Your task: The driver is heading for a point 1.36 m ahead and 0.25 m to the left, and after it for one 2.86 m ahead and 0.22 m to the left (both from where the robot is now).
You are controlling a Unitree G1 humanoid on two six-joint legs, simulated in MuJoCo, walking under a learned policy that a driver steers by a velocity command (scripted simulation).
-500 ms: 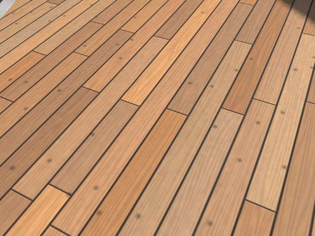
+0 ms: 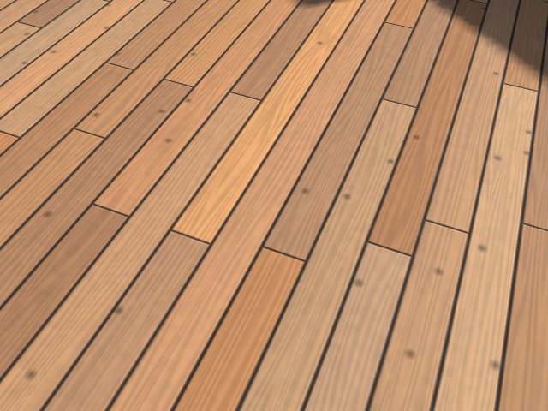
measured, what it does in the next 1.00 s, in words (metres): walks ahead: right foot, then left foot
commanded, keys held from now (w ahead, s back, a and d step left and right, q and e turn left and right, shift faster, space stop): no key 0.26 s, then w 0.74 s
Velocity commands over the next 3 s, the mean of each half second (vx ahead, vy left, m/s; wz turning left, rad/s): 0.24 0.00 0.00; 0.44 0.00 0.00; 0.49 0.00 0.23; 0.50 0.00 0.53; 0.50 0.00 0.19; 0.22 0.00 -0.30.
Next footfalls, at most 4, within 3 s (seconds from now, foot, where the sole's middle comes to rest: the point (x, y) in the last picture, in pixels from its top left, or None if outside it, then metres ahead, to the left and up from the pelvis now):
0.22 right None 0.26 -0.14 -0.78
0.66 left None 0.24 0.10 -0.78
1.18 right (333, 379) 0.59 -0.14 -0.78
1.74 left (221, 292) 0.85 0.15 -0.78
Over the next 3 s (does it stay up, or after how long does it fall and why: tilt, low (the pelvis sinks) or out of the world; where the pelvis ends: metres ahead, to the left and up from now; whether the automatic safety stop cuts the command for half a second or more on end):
stays up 1.26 0.27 -0.01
